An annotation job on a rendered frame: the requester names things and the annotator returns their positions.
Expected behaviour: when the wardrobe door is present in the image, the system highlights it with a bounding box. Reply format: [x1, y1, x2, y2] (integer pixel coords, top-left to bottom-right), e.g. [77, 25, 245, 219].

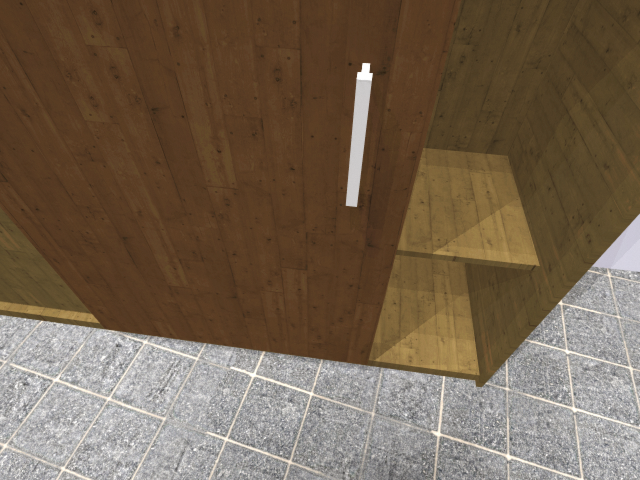
[0, 208, 92, 314]
[0, 0, 461, 365]

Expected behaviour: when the handle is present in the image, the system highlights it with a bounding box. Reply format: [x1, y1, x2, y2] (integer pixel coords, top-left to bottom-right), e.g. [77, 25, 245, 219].
[346, 63, 373, 207]

